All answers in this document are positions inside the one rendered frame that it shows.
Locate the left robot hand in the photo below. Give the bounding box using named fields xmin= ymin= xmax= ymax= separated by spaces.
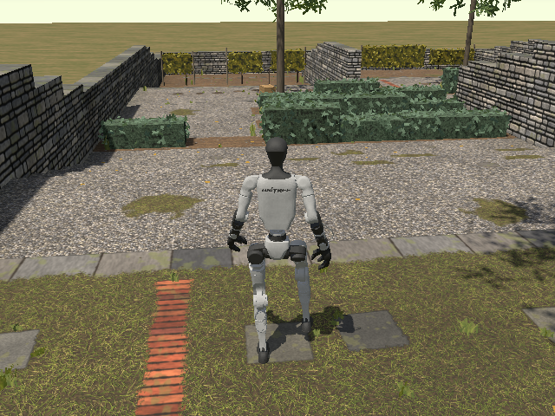
xmin=227 ymin=236 xmax=247 ymax=252

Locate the robot left upper arm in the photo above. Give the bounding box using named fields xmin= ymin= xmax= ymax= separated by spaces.
xmin=235 ymin=175 xmax=259 ymax=222

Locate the robot left forearm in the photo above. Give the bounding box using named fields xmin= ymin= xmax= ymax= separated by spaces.
xmin=229 ymin=209 xmax=244 ymax=239

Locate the robot right upper arm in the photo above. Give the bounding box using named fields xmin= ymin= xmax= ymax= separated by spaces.
xmin=295 ymin=175 xmax=318 ymax=224

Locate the right robot shin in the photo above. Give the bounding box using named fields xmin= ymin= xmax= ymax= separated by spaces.
xmin=297 ymin=267 xmax=310 ymax=322

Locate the robot left thigh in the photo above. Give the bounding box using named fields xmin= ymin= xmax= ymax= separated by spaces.
xmin=247 ymin=243 xmax=268 ymax=310

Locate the robot right forearm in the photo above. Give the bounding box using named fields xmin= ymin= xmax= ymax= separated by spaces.
xmin=310 ymin=211 xmax=330 ymax=250

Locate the right robot hand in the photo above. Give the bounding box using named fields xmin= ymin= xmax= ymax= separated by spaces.
xmin=311 ymin=247 xmax=331 ymax=270

